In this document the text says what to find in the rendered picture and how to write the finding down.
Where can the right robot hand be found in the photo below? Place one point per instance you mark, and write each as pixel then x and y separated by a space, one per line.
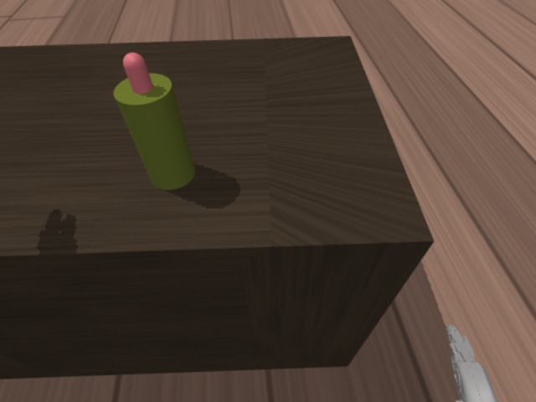
pixel 471 380

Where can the bottle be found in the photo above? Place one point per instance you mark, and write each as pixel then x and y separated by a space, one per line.
pixel 150 110

